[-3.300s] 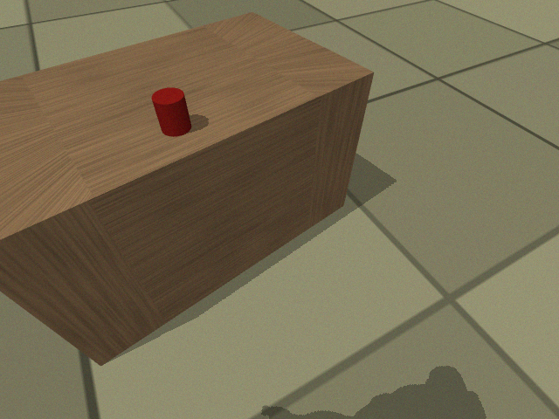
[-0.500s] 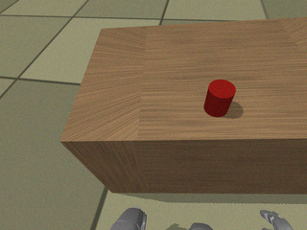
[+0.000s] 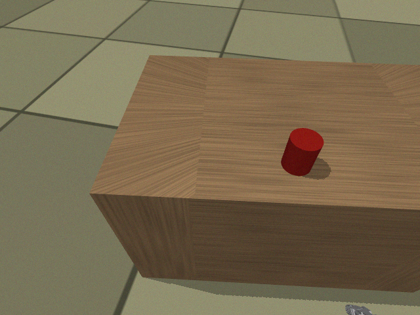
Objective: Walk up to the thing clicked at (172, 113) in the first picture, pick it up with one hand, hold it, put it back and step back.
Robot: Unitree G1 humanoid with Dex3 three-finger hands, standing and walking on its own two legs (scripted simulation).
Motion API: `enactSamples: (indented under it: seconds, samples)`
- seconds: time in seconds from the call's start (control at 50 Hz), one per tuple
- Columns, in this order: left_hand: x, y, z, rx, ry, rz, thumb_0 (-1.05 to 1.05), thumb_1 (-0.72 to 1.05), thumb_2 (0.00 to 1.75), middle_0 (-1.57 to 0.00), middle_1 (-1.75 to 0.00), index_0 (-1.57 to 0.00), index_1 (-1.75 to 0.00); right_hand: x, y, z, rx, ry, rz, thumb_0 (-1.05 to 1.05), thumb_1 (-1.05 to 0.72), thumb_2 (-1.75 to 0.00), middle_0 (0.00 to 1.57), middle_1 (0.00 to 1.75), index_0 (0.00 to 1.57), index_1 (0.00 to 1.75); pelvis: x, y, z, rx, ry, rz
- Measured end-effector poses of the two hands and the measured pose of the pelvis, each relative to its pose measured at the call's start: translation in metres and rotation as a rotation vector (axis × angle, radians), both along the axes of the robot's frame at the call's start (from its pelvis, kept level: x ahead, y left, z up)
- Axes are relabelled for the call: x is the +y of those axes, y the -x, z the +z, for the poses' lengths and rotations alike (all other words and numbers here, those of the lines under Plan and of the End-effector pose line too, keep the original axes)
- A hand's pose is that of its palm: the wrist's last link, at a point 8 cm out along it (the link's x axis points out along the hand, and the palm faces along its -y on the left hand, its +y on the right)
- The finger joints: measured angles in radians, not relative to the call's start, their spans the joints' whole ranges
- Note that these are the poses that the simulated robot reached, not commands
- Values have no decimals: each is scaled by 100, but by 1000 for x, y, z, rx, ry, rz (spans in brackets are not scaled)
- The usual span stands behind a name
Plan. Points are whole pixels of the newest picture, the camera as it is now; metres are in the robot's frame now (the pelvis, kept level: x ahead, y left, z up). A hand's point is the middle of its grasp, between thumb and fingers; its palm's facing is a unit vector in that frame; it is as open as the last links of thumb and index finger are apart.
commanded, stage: walk up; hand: right
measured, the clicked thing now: (300, 152) +0.49 -0.24 -0.01
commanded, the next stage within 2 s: stand in 1.22 s
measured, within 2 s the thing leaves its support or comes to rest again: neither
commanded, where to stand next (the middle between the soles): +0.07 +0.00 m, yaw -3 degrees
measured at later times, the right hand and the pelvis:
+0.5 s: hand out of the picture +0.12 -0.25 -0.13, palm faces -0.01 +0.94 -0.35, open 7.3 cm; pelvis +0.02 +0.00 +0.02, yaw +0 degrees
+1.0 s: hand out of the picture +0.09 -0.25 -0.13, palm faces +0.00 +0.94 -0.34, open 7.3 cm; pelvis +0.02 +0.00 +0.02, yaw -1 degrees
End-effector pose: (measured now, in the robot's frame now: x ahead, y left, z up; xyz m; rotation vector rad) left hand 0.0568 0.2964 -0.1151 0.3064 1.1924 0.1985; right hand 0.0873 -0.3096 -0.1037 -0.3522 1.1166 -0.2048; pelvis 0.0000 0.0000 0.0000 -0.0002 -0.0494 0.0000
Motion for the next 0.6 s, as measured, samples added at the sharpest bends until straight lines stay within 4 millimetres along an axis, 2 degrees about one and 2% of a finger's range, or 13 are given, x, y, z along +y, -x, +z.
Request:
enactSamples:
  seconds: [0.18, 0.36, 0.48, 0.6]
  samples:
    - [8, -30, 8, -8, -4, 4, 0, 90, 90, -20, -30, -21, -30, 8, 3, 3, 79, -12, -2, 0, -91, -89, 21, 30, 21, 30, 0, -14, 10, 21, 3, -4]
    - [12, -57, 19, -28, -21, -2, 0, 90, 90, -20, -30, -20, -30, 12, -10, 4, 74, -21, -26, 0, -91, -89, 21, 30, 21, 30, 2, -20, 16, 14, 0, -6]
    - [8, -63, 23, -33, -17, -5, 0, 90, 90, -20, -30, -20, -30, 12, -20, 7, 52, -29, -28, 0, -91, -89, 21, 30, 21, 30, 2, -21, 19, 9, -2, -7]
    - [3, -59, 22, -19, -5, 0, 0, 90, 90, -20, -30, -20, -30, 12, -22, 10, 50, -32, -27, 0, -91, -89, 21, 30, 21, 30, 1, -21, 21, 6, -2, -9]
